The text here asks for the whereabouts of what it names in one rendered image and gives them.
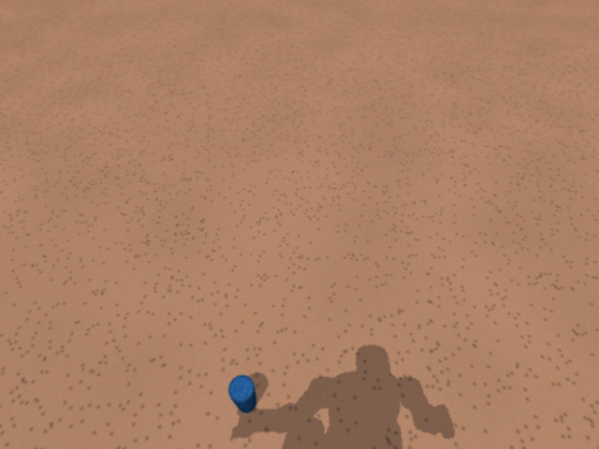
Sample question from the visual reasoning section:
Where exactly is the cup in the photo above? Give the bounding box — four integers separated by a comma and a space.
228, 375, 256, 413

